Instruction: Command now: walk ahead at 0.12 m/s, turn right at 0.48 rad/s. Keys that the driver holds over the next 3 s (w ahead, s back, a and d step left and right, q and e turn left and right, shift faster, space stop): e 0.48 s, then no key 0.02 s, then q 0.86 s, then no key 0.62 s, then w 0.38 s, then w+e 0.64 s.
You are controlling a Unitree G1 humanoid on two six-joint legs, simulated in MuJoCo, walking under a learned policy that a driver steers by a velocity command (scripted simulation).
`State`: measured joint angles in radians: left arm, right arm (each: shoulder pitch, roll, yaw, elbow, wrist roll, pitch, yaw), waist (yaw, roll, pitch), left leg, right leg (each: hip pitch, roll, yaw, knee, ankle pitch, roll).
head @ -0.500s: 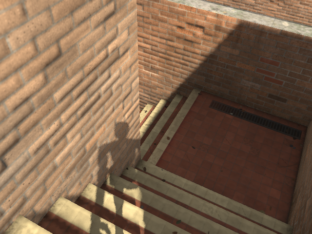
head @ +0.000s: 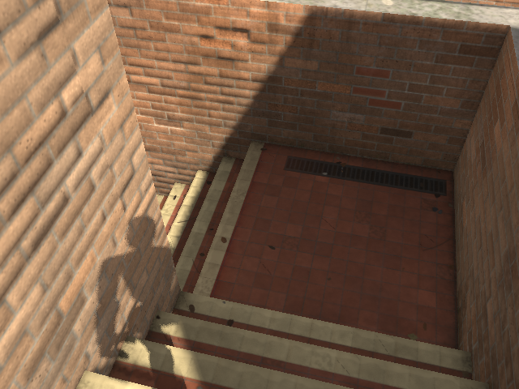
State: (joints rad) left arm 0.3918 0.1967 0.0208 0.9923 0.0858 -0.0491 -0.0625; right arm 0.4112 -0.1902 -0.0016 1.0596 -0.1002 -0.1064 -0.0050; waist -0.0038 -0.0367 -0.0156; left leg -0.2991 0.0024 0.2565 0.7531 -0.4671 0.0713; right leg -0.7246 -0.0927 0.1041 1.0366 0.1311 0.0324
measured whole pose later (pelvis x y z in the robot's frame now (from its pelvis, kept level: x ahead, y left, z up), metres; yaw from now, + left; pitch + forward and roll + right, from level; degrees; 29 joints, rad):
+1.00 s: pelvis +0.17 -0.10 -0.19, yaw -11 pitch +5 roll -1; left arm 0.18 0.31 0.07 0.74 0.03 -0.05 0.04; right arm 0.38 -0.25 -0.06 0.90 -0.08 -0.12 0.01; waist -0.05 0.01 -0.10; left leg -0.40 -0.07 -0.07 0.74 -0.42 0.06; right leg -0.64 0.06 0.08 1.18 -0.64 0.03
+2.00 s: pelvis +0.16 -0.15 -0.18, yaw +6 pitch +0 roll -1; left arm 0.26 0.22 0.03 0.93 0.00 -0.07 -0.08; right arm 0.28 -0.19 -0.01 0.93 0.00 -0.03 0.06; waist 0.03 0.00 0.01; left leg -0.33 0.07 0.01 0.58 -0.24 -0.04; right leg -0.21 0.05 -0.09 0.54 -0.33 -0.07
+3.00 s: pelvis +0.47 -0.16 -0.42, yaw -11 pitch +1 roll -2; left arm 0.57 0.13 -0.04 1.13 0.10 -0.13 -0.02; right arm 0.20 -0.21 0.03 0.90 -0.11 -0.08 0.08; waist 0.07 0.04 -0.06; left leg -0.83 0.13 -0.05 1.00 0.42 0.04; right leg -0.29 0.16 0.03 0.85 -0.57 -0.11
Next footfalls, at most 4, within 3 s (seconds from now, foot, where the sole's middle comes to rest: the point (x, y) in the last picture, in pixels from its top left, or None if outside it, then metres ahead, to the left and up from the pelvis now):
0.28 right None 0.18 -0.23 -0.95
0.68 left None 0.20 -0.01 -0.95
1.32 right None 0.18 -0.23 -0.95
1.78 left None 0.23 0.00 -0.95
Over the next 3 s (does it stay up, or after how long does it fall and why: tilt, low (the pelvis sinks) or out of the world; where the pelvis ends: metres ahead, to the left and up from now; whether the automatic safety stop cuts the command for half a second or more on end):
stays up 0.47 -0.16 -0.42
